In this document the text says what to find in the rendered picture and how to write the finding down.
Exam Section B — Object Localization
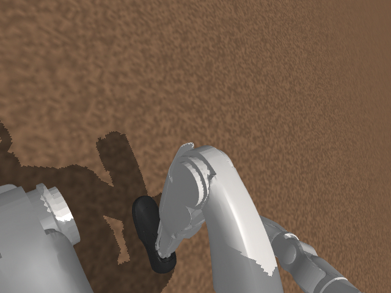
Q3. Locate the right robot arm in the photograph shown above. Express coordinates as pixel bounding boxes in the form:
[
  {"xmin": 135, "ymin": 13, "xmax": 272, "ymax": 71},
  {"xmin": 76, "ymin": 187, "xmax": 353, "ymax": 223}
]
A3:
[{"xmin": 271, "ymin": 231, "xmax": 364, "ymax": 293}]

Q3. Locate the right robot hand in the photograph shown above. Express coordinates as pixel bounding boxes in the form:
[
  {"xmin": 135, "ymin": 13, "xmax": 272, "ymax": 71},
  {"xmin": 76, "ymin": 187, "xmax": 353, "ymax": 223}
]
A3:
[{"xmin": 259, "ymin": 215, "xmax": 287, "ymax": 244}]

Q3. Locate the right robot foot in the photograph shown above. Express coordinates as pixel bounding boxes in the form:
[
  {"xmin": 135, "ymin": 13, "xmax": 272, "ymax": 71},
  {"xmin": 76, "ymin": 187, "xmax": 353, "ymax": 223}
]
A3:
[{"xmin": 132, "ymin": 195, "xmax": 177, "ymax": 273}]

